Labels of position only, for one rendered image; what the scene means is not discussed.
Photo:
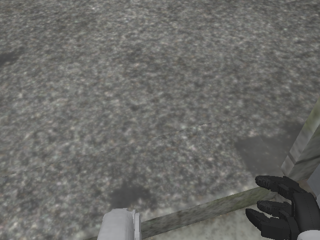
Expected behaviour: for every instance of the right robot hand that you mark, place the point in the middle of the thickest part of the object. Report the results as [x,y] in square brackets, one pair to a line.
[303,214]

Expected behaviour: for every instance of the right robot forearm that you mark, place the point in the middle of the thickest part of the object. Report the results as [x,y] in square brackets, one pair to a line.
[309,235]

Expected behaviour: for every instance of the left robot thigh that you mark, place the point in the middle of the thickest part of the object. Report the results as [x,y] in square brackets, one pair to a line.
[121,224]

